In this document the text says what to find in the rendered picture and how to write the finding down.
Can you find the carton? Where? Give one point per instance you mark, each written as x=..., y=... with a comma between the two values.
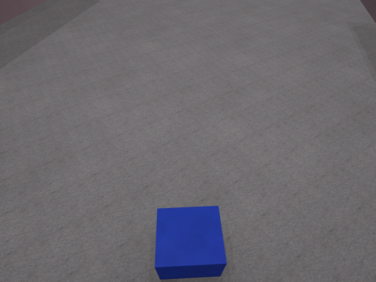
x=189, y=243

